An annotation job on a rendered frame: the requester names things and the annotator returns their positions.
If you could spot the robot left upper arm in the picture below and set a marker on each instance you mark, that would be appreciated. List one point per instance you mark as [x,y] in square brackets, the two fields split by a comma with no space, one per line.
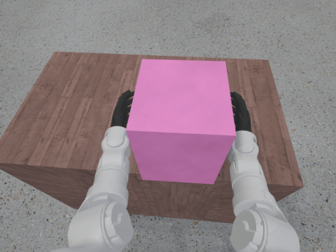
[102,228]

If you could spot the carton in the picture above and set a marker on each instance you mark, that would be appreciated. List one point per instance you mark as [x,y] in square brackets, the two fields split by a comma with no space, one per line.
[181,124]

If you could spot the robot right upper arm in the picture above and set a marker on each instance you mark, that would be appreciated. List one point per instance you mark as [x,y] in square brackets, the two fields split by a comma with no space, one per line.
[256,231]

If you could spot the left robot forearm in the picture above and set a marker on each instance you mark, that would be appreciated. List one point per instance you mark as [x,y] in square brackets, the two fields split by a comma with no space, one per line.
[112,173]

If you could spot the robot right hand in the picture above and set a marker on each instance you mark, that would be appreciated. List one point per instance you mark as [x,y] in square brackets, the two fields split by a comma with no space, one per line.
[241,117]

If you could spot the pedestal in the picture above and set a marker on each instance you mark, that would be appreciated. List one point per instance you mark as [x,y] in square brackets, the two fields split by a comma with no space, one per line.
[53,142]

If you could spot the right robot forearm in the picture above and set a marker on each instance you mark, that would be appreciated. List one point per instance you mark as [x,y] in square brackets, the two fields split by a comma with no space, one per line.
[248,181]

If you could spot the robot left hand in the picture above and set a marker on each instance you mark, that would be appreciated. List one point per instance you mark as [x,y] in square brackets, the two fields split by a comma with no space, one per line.
[120,115]

